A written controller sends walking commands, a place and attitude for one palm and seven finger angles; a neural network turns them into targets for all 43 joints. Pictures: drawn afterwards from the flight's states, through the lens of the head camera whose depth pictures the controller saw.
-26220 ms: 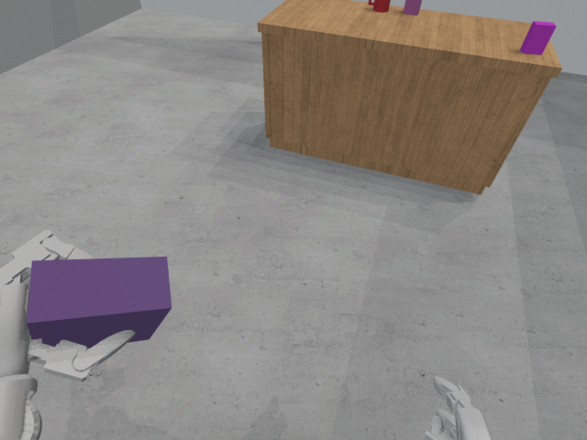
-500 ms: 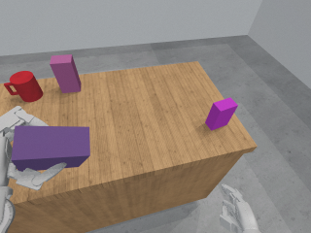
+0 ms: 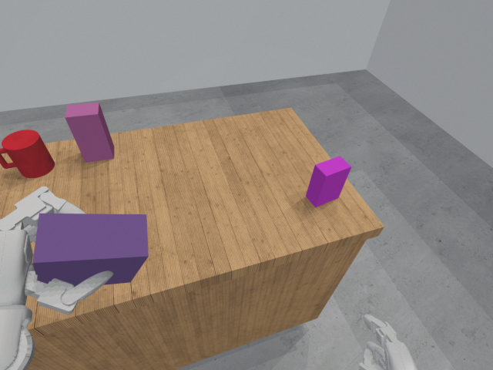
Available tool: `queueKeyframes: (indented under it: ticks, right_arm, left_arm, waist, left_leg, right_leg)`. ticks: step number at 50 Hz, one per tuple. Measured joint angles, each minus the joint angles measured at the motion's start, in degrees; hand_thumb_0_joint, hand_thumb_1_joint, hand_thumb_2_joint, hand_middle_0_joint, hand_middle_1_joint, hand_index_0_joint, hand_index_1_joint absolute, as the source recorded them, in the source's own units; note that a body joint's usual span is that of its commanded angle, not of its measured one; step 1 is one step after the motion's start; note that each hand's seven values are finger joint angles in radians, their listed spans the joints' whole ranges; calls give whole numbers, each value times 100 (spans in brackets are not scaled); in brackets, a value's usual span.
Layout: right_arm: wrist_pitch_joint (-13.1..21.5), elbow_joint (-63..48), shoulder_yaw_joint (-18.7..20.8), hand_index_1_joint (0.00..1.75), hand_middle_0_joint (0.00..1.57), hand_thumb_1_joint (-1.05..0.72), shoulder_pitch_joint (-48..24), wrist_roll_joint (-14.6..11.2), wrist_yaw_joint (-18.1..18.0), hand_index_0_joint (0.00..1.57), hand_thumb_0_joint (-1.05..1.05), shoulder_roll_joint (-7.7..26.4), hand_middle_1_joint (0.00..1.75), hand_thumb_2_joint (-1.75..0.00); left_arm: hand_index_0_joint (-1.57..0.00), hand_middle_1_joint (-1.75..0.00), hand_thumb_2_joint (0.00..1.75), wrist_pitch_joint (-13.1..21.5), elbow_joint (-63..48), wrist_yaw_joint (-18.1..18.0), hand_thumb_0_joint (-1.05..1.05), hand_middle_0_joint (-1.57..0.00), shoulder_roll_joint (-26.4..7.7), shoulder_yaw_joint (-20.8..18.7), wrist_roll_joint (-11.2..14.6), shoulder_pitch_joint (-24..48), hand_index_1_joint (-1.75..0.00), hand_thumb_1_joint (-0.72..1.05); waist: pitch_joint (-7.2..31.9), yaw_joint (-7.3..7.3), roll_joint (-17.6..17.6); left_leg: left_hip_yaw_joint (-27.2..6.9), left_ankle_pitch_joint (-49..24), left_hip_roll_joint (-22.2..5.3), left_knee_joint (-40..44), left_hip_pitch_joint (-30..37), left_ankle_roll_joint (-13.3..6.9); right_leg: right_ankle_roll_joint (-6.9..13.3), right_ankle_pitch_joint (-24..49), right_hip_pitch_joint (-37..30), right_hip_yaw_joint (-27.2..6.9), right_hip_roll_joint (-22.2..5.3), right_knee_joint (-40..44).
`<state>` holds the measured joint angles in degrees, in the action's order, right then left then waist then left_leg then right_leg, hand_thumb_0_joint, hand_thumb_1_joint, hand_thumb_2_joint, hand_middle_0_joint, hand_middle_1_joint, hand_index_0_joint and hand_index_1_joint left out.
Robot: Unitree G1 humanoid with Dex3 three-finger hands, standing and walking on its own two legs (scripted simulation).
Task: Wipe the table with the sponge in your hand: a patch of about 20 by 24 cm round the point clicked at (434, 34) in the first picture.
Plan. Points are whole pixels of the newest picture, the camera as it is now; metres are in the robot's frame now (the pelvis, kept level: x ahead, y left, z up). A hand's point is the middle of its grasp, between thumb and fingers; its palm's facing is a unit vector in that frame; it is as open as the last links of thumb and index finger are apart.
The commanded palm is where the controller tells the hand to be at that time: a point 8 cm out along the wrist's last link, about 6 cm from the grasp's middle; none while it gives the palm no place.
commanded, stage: come to a stop and stand still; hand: left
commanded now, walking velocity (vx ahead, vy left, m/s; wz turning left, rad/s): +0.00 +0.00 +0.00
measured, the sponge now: (107, 252) +0.23 +0.21 +0.12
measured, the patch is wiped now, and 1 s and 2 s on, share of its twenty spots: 0.00 0.00 0.00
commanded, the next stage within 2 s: look again from close up in 0.84 s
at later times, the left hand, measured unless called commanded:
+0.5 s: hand (62, 232) +0.25 +0.27 +0.14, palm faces +0.33 -0.83 -0.44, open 9.8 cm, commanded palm +0.18 +0.30 +0.18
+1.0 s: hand (61, 223) +0.25 +0.26 +0.16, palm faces +0.32 -0.85 -0.41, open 9.8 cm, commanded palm +0.19 +0.30 +0.18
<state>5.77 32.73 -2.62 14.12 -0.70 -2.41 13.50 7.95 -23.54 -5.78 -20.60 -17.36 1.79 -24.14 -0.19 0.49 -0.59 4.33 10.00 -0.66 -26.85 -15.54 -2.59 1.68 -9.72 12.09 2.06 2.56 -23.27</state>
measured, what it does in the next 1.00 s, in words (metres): stands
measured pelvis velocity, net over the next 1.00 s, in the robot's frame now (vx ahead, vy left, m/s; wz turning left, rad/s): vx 0.03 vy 0.02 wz -0.01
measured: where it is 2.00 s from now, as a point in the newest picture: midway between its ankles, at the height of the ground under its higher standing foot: outside the picture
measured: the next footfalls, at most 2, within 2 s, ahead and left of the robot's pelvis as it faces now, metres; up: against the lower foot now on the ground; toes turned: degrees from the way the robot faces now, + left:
none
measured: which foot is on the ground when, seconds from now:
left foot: down 0.00-1.00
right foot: down 0.00-1.00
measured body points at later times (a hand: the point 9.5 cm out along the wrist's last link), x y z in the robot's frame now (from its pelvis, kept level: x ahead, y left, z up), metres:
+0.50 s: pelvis +0.02 +0.02 +0.00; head +0.05 +0.03 +0.45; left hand +0.22 +0.31 +0.17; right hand +0.18 -0.19 -0.09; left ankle +0.05 +0.09 -0.74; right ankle +0.03 -0.10 -0.74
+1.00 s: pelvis +0.03 +0.02 +0.00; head +0.05 +0.04 +0.45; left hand +0.22 +0.31 +0.18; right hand +0.22 -0.20 -0.06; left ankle +0.05 +0.09 -0.74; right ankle +0.03 -0.10 -0.74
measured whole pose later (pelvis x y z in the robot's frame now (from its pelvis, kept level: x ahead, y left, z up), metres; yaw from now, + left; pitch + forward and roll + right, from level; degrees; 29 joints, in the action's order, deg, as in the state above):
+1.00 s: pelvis +0.03 +0.02 +0.00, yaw +0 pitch +0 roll -1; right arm 7.0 31.1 -2.7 11.6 0.0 -2.0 11.5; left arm 13.5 -26.7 -3.2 -22.6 -20.3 1.9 -24.4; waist -2.6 2.0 -1.6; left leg 6.1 12.1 0.3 -25.9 -14.2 -3.8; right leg 0.2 -11.5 11.0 0.9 1.3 -22.4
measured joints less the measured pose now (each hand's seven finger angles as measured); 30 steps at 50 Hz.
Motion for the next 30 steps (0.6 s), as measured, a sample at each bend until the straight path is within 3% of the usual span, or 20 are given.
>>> queueKeyframes:
  ticks: [3, 5, 6, 8, 11, 14, 17, 22, 30]
  right_arm:
    - [11, 7, -10, 30, 20, -91, 5, 12, -10, 20, 2, -22, 30, -90]
    - [178, -14, 96, 30, 20, -91, 90, 97, -7, 20, 2, -59, 30, -90]
    - [210, 36, 128, 30, 20, -91, 32, 130, 46, 20, 2, -61, 30, -90]
    - [175, 102, 145, 30, 20, -91, -147, 90, 181, 20, 2, -44, 30, -90]
    - [145, 30, 190, 30, 20, -91, -216, -29, 327, 20, 2, -45, 30, -90]
    - [156, -67, 181, 30, 20, -91, -59, -82, 313, 20, 2, -93, 30, -90]
    - [154, -67, 99, 30, 20, -91, 77, -66, 221, 20, 2, -184, 30, -90]
    - [218, -15, -39, 30, 20, -91, 124, 26, 119, 20, 2, -311, 30, -90]
    - [355, -9, -69, 30, 20, -91, -177, 91, 205, 20, 2, -294, 30, -90]
  left_arm:
    - [-76, -135, 104, 15, -50, 4, 0, -76, -21, 16, -7, -34, -135, -47]
    - [-76, -135, 104, 152, 135, 250, 0, -77, -528, -164, -359, 708, -135, -47]
    - [-77, -135, 104, 316, 372, 294, 0, -77, -775, -345, -365, 1192, -135, -47]
    - [-77, -135, 104, 491, 698, 255, 0, -77, -947, -763, -214, 1719, -135, -47]
    - [-76, -135, 104, 545, 531, 147, 0, -76, -665, -1050, 28, 1295, -136, -47]
    - [-75, -136, 104, 527, 198, 209, 0, -76, -262, -653, 9, 457, -136, -47]
    - [-76, -136, 104, 482, 185, 327, 0, -76, -68, -211, -120, -19, -136, -47]
    - [-76, -135, 104, 426, 355, 358, 0, -77, -41, -105, -253, 141, -135, -47]
    - [-76, -135, 104, 637, -188, 225, 0, -77, -124, -438, -99, 356, -135, -47]
  waist:
    - [2, -13, -13]
    - [-136, 170, 3]
    - [-253, 240, 7]
    - [-427, 281, 58]
    - [-429, 185, 218]
    - [-313, 121, 294]
    - [-261, 113, 217]
    - [-388, 184, 19]
    - [-406, 168, -57]
  left_leg:
    - [18, -4, 29, 26, 32, -14]
    - [-18, 35, -57, -197, -173, 1]
    - [-40, 34, -62, -293, -258, 1]
    - [25, 35, -53, -331, -285, -16]
    - [240, 20, -11, -169, -171, -83]
    - [387, 41, 73, 33, -9, -99]
    - [434, 40, 148, 156, 107, -137]
    - [350, 106, 197, 95, 155, -185]
    - [240, 267, 102, -34, 124, -127]
  right_leg:
    - [-15, -28, 2, -16, -29, -43]
    - [-22, -19, 91, 84, 13, -88]
    - [-1, -29, 172, 119, 11, -186]
    - [-3, -42, 265, 61, -8, -312]
    - [-95, -14, 284, -154, -54, -297]
    - [-160, -46, 230, -306, -130, -250]
    - [-184, -130, 193, -354, -195, -288]
    - [-187, -288, 136, -269, -242, -413]
    - [-152, -291, -16, -169, -151, -186]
